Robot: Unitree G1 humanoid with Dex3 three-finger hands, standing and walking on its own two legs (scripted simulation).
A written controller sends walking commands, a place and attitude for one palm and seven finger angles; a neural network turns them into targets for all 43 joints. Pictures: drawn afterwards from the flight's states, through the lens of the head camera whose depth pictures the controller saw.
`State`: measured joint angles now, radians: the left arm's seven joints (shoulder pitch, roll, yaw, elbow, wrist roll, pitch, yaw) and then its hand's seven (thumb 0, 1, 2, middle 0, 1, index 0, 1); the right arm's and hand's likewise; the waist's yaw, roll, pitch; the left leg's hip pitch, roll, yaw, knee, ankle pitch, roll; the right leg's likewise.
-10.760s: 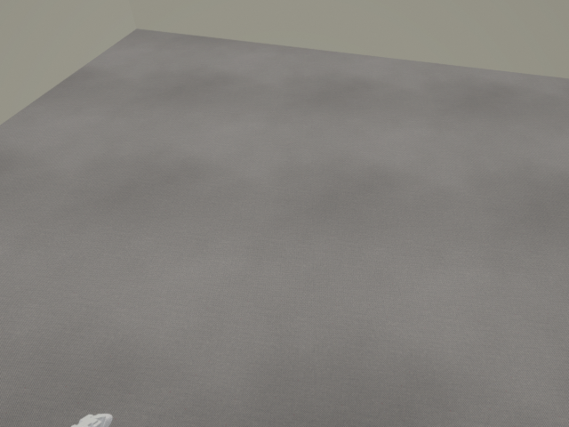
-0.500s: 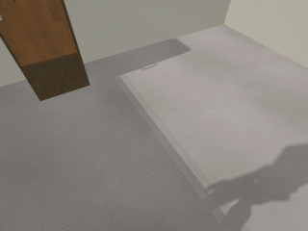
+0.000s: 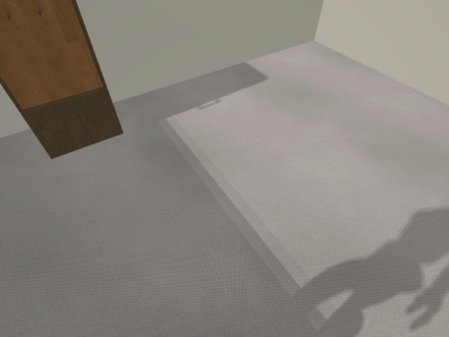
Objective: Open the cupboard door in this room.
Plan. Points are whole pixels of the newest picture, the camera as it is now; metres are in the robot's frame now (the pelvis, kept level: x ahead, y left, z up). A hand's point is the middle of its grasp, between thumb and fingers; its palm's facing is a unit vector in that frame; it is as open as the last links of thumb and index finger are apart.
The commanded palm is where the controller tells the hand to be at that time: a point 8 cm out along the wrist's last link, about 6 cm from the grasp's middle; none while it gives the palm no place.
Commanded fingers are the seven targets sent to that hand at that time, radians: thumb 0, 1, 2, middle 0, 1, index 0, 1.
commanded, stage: stand and wait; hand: left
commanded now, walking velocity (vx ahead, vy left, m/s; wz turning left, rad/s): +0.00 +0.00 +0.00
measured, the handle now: out of the picture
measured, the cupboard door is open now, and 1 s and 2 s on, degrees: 0 0 0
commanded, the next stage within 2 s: turn or walk to find it in 0.16 s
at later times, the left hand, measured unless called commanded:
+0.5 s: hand out of the picture -0.04 +0.17 -0.18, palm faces +0.08 -0.98 -0.18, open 7.4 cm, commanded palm none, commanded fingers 0.00 0.90 0.90 -0.20 -0.30 -0.20 -0.30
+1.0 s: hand out of the picture -0.03 +0.18 -0.18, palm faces +0.10 -0.98 -0.19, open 7.4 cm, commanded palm none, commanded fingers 0.00 0.90 0.90 -0.20 -0.30 -0.20 -0.30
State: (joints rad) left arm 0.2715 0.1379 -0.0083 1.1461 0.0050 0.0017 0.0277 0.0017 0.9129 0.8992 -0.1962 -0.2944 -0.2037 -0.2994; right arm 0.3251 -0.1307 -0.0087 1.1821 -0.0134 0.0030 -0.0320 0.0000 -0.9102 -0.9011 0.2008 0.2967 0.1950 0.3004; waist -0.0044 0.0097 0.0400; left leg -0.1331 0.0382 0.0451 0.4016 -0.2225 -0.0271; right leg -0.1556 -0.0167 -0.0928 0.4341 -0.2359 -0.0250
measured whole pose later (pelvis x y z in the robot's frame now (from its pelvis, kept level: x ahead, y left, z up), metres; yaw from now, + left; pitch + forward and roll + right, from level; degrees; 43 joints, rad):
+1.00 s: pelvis -0.02 +0.01 +0.00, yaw +3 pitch -2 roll +0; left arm 0.28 0.15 0.01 1.12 0.02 0.00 0.03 0.00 0.91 0.90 -0.20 -0.29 -0.20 -0.30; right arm 0.29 -0.13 -0.02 1.12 -0.02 0.00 -0.02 0.00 -0.91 -0.90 0.20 0.30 0.20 0.30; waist 0.01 0.00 0.03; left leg -0.23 0.01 0.00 0.47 -0.21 -0.01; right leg -0.22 -0.05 -0.13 0.48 -0.23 -0.01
